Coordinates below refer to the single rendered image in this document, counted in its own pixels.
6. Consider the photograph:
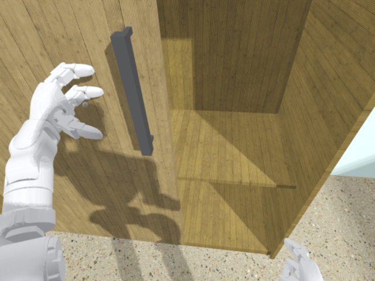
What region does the left robot upper arm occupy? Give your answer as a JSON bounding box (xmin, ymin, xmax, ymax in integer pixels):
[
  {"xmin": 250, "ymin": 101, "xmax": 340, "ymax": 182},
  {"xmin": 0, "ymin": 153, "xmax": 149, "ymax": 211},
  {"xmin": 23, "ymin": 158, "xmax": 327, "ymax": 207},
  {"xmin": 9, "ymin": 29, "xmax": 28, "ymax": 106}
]
[{"xmin": 0, "ymin": 236, "xmax": 66, "ymax": 281}]

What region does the robot right hand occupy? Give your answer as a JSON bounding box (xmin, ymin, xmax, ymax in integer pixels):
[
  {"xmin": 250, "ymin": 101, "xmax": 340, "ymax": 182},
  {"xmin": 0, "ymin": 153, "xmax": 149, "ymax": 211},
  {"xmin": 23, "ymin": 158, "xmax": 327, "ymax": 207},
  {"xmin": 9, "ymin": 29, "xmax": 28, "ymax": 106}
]
[{"xmin": 279, "ymin": 238, "xmax": 323, "ymax": 281}]

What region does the robot left hand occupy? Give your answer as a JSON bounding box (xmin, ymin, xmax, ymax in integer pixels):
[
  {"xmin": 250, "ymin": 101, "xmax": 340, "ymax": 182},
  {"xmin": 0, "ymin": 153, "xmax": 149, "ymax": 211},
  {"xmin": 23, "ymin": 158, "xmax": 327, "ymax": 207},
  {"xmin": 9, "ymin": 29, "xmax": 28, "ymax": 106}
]
[{"xmin": 29, "ymin": 62, "xmax": 104, "ymax": 139}]

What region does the handle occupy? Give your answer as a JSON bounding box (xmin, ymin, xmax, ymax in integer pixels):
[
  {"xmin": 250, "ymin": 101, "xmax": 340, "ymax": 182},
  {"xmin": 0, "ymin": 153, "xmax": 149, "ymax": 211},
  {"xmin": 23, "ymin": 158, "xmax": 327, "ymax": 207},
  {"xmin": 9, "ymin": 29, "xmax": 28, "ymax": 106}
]
[{"xmin": 110, "ymin": 26, "xmax": 154, "ymax": 156}]

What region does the left robot forearm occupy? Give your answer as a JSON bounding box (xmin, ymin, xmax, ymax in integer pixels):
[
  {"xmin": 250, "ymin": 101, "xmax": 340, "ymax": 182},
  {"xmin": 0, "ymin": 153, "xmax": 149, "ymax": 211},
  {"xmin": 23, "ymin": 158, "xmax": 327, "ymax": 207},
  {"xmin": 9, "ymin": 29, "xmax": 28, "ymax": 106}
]
[{"xmin": 0, "ymin": 119, "xmax": 60, "ymax": 247}]

